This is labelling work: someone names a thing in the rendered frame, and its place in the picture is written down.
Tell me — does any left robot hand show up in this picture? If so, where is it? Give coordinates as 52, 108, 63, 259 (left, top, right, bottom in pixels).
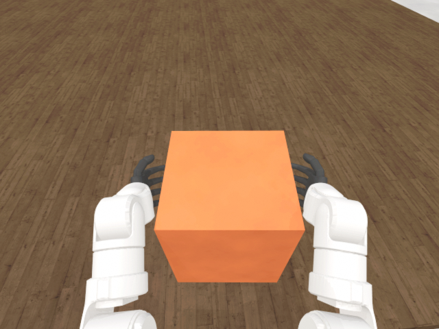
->
130, 154, 165, 207

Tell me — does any right robot hand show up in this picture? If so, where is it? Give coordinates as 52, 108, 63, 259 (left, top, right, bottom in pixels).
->
291, 154, 327, 207

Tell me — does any right robot forearm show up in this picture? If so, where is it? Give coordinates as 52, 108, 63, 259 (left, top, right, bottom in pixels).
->
302, 183, 377, 329

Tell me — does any carton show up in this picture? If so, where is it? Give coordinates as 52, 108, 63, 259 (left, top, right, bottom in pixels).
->
154, 131, 305, 282

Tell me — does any robot right upper arm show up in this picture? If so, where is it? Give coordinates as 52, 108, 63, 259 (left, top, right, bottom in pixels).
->
298, 310, 372, 329

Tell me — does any robot left upper arm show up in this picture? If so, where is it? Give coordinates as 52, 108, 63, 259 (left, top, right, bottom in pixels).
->
84, 310, 157, 329

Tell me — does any left robot forearm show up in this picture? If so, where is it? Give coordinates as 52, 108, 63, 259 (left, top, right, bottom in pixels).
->
80, 182, 155, 329

